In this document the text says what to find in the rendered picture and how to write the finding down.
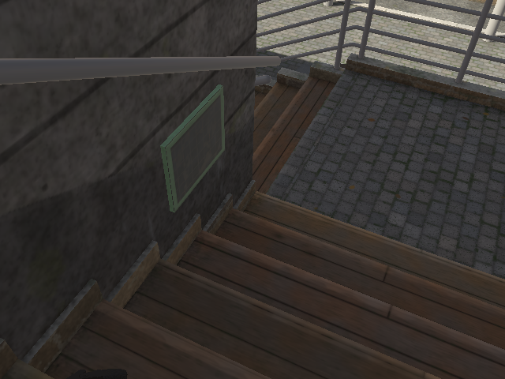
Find stairs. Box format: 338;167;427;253
252;76;336;194
2;191;505;379

